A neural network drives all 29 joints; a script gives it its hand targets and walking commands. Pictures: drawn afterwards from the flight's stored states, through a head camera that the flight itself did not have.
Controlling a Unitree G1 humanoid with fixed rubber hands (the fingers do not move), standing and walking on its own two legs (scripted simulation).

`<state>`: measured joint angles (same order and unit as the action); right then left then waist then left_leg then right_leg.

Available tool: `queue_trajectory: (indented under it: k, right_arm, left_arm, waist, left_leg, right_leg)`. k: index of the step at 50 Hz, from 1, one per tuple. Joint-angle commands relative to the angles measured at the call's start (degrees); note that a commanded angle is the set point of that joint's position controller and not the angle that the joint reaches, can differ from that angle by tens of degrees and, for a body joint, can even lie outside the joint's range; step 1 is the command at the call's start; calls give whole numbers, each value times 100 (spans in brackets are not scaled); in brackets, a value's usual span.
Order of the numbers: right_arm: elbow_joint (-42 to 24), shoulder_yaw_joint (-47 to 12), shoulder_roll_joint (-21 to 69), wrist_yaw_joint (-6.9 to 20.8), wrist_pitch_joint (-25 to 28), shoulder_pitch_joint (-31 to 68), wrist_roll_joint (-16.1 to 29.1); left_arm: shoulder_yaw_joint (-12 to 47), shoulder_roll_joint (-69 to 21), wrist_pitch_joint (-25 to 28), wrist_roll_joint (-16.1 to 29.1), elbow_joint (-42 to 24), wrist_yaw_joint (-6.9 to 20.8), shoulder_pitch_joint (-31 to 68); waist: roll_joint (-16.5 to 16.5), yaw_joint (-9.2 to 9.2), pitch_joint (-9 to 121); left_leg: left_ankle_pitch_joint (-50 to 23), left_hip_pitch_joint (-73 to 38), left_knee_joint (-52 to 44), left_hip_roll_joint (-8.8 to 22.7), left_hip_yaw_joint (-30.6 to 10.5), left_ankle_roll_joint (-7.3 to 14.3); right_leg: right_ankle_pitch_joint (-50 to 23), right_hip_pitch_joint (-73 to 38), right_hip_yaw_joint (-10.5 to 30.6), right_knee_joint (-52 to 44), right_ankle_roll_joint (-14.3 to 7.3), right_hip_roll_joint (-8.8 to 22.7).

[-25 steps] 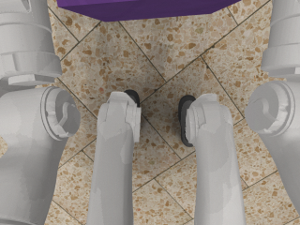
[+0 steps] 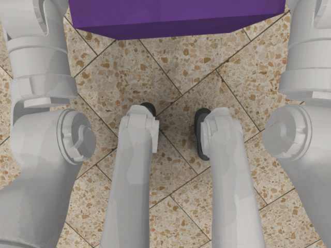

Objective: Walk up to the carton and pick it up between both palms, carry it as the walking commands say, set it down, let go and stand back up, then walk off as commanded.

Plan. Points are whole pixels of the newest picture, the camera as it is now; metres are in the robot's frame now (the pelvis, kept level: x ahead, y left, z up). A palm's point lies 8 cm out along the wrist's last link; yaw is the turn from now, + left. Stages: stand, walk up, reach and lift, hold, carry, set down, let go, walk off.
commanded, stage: reach and lift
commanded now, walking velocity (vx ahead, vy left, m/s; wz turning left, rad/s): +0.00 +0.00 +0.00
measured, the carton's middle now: out of the picture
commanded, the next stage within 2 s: none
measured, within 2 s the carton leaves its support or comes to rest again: neither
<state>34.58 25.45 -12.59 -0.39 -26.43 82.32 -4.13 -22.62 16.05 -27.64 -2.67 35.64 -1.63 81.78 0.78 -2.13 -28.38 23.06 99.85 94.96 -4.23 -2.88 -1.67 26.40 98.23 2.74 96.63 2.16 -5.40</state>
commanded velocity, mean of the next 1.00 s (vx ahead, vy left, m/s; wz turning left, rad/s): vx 0.00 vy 0.00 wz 0.00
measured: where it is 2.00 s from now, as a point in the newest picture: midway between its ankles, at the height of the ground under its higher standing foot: (174, 140)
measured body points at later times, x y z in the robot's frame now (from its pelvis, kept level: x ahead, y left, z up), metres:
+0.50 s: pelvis +0.01 +0.00 +0.05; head +0.33 +0.01 +0.37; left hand +0.55 +0.21 -0.02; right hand +0.57 -0.15 -0.02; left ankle +0.15 +0.12 -0.49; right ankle +0.14 -0.12 -0.49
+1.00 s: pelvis +0.09 +0.00 +0.13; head +0.31 +0.00 +0.53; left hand +0.53 +0.20 +0.07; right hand +0.54 -0.16 +0.06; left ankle +0.15 +0.12 -0.49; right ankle +0.14 -0.12 -0.49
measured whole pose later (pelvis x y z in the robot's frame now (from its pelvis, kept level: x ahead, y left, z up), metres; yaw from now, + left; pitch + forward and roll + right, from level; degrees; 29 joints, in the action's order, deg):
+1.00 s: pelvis +0.09 +0.00 +0.13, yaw +0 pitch +38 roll +0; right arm 34.1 26.4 0.3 3.7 -20.0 44.9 -12.7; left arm -26.5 1.8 -21.5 -12.2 34.4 3.0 44.5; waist -0.2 -2.2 10.0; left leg 20.5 81.5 64.2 -3.9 -4.1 -0.9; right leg 23.0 80.2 5.5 65.4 1.2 -5.2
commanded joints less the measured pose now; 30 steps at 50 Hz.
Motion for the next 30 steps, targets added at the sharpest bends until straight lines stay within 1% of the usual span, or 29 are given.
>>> queue_trajectory:
  k: [1, 2, 3, 4, 5, 6, 8, 9, 10, 11, 12, 13, 14, 15, 16, 17, 18, 19, 20, 21, 22, 23, 24, 25, 26, 27, 28, 29, 30]
  right_arm:
    - [-333, -3385, 5837, 1742, 58, 3893, 1219]
    - [173, -3000, 5529, 1786, 8, 3818, 962]
    - [201, -2950, 5706, 1784, 33, 3632, 831]
    - [-575, -3324, 5916, 1790, 102, 3653, 1099]
    - [-605, -3416, 6005, 1798, 102, 3598, 1160]
    - [-290, -3238, 5909, 1797, 57, 3739, 1144]
    - [-186, -3271, 5941, 1829, -11, 3598, 1013]
    - [-145, -3282, 5966, 1860, -10, 3368, 982]
    - [-312, -3402, 6118, 1872, -21, 3682, 1146]
    - [-563, -3336, 5954, 1864, 45, 3656, 1104]
    - [-486, -3488, 6105, 1832, 14, 3689, 1157]
    - [-317, -3326, 6018, 1832, 57, 3441, 1011]
    - [-223, -3291, 6046, 1838, 11, 3465, 904]
    - [-544, -3537, 6200, 1819, 47, 3452, 1032]
    - [-476, -3435, 6244, 1845, 44, 3310, 1061]
    - [-318, -3303, 6193, 1825, 39, 3260, 955]
    - [-549, -3485, 6302, 1852, 81, 3166, 1083]
    - [-539, -3651, 6393, 1831, 68, 3121, 1114]
    - [-422, -3504, 6446, 1844, 58, 2989, 1050]
    - [-110, -3535, 6621, 1874, 24, 2653, 1023]
    - [-347, -3553, 6558, 1858, 54, 2766, 1009]
    - [-89, -3314, 6371, 1889, 49, 2570, 830]
    - [-364, -3515, 6554, 1868, 81, 2461, 941]
    - [-330, -3425, 6538, 1871, 132, 2405, 936]
    - [162, -3090, 6351, 1892, 93, 2033, 673]
    - [-128, -3207, 6558, 1857, 146, 1981, 669]
    - [302, -3047, 6767, 1839, 153, 1438, 526]
    - [554, -2776, 6619, 1852, 190, 1317, 336]
    - [656, -2744, 6684, 1821, 220, 1078, 285]
  left_arm:
    - [3592, -6047, 154, 1362, -1332, 1705, 4507]
    - [3279, -6020, 49, 1075, -556, 1718, 4070]
    - [3130, -6183, 74, 1027, -369, 1724, 3762]
    - [3504, -6418, 136, 1261, -1089, 1734, 3971]
    - [3556, -6369, 159, 1261, -1174, 1716, 3963]
    - [3442, -6124, 180, 1176, -1263, 1713, 4262]
    - [3287, -6212, 101, 1041, -790, 1713, 3785]
    - [3259, -6193, 108, 1045, -804, 1748, 3638]
    - [3510, -6138, 157, 1166, -1365, 1758, 4213]
    - [3469, -6317, 114, 1129, -1117, 1796, 3954]
    - [3404, -6318, 138, 1142, -1057, 1759, 3711]
    - [3383, -6356, 141, 1103, -913, 1814, 3800]
    - [3226, -6395, 114, 939, -798, 1822, 3616]
    - [3389, -6518, 139, 1072, -862, 1817, 3393]
    - [3397, -6458, 142, 1046, -891, 1829, 3309]
    - [3437, -6439, 183, 1075, -1160, 1836, 3772]
    - [3585, -6518, 182, 1139, -1268, 1837, 3524]
    - [3434, -6501, 232, 1073, -1167, 1852, 3267]
    - [3349, -6493, 195, 935, -979, 1840, 3010]
    - [3283, -6341, 243, 887, -1104, 1852, 3152]
    - [3374, -6559, 219, 915, -1028, 1864, 2941]
    - [3219, -6529, 186, 764, -709, 1884, 2834]
    - [3388, -6752, 199, 777, -993, 1880, 2752]
    - [3342, -6966, 202, 801, -800, 1883, 2473]
    - [3140, -6826, 179, 660, -511, 1926, 2433]
    - [3354, -7277, 226, 700, -724, 1917, 2308]
    - [3247, -7228, 258, 624, -464, 1887, 1993]
    - [2938, -7137, 267, 443, -114, 1923, 1796]
    - [2807, -7155, 285, 319, 40, 1957, 1485]
  waist:
    - [-283, -15, 13490]
    - [-243, 188, 12546]
    - [-65, 179, 12152]
    - [-280, 173, 13114]
    - [-286, 36, 13323]
    - [-423, 108, 13116]
    - [-299, 46, 13097]
    - [-116, 26, 12961]
    - [-197, -58, 13144]
    - [-291, 56, 13182]
    - [-79, -119, 13065]
    - [-76, 62, 12779]
    - [-23, 20, 12765]
    - [6, 19, 12971]
    - [-54, -48, 12818]
    - [-104, 58, 12861]
    - [0, 39, 13027]
    - [-23, -283, 12982]
    - [-25, -196, 12780]
    - [71, -372, 12363]
    - [155, -167, 12376]
    - [19, -128, 11795]
    - [-142, -236, 12227]
    - [-132, -96, 11824]
    - [-121, 15, 11044]
    - [-202, 184, 11328]
    - [-85, 151, 10688]
    - [-189, 230, 9894]
    - [-222, 67, 9537]
  left_leg:
    - [-1553, -4827, -769, -230, 598, -32]
    - [-891, -4512, -919, -198, 572, 13]
    - [-803, -4391, -1088, -214, 567, 15]
    - [-1215, -4863, -1044, -270, 624, -27]
    - [-1613, -5139, -1112, -266, 546, -61]
    - [-1345, -4795, -1017, -278, 663, -72]
    - [-1139, -5060, -1168, -260, 689, -21]
    - [-1029, -4803, -1258, -261, 611, 38]
    - [-959, -4769, -1303, -294, 723, 3]
    - [-1051, -4738, -1313, -275, 706, -54]
    - [-1224, -4872, -1406, -284, 658, 50]
    - [-930, -4715, -1407, -252, 602, 10]
    - [-1056, -4697, -1450, -299, 650, 28]
    - [-1261, -4909, -1475, -292, 653, 18]
    - [-1167, -4834, -1554, -329, 648, 56]
    - [-1251, -4941, -1585, -284, 597, 17]
    - [-1401, -5041, -1630, -326, 598, 5]
    - [-1444, -4870, -1540, -348, 670, 44]
    - [-1334, -5073, -1732, -328, 587, 67]
    - [-1227, -4701, -1774, -328, 679, 70]
    - [-1162, -4784, -1824, -309, 579, 113]
    - [-1055, -4505, -1858, -297, 628, 61]
    - [-1320, -4928, -1961, -341, 627, 54]
    - [-1308, -4766, -1952, -336, 580, 14]
    - [-1003, -4429, -2034, -292, 567, 5]
    - [-1275, -4786, -2124, -348, 528, -39]
    - [-1466, -4785, -2184, -282, 457, -38]
    - [-1163, -4292, -2215, -289, 507, -70]
    - [-1040, -4155, -2316, -324, 502, -16]
  right_leg:
    - [-1106, -2909, -722, -1027, -146, -252]
    - [-461, -2233, -785, -1146, -138, -241]
    - [-397, -2374, -822, -1244, -168, -260]
    - [-931, -3065, -773, -1269, -159, -299]
    - [-1248, -3096, -833, -1182, -98, -333]
    - [-1027, -2934, -752, -1223, -112, -316]
    - [-697, -2929, -749, -1380, -115, -309]
    - [-677, -3087, -705, -1467, -106, -280]
    - [-766, -3370, -696, -1529, -111, -303]
    - [-877, -3437, -693, -1572, -146, -328]
    - [-1004, -3485, -695, -1556, -47, -294]
    - [-715, -3326, -684, -1654, -124, -290]
    - [-776, -3386, -735, -1648, -75, -296]
    - [-982, -3560, -691, -1741, -48, -321]
    - [-957, -3553, -705, -1737, 7, -307]
    - [-984, -3455, -735, -1733, -68, -345]
    - [-1175, -3698, -680, -1836, -70, -347]
    - [-1217, -3864, -579, -1786, -64, -308]
    - [-1066, -3660, -654, -1865, -31, -355]
    - [-1028, -3674, -546, -1984, -44, -320]
    - [-958, -3743, -571, -2009, -2, -304]
    - [-810, -3314, -623, -1997, -22, -339]
    - [-1121, -3763, -593, -2091, -28, -352]
    - [-1069, -3543, -611, -2096, -26, -346]
    - [-717, -3112, -597, -2235, -57, -315]
    - [-995, -3351, -604, -2305, -41, -360]
    - [-1107, -2986, -622, -2322, -29, -349]
    - [-877, -2807, -539, -2458, -68, -316]
    - [-724, -2946, -449, -2647, -91, -264]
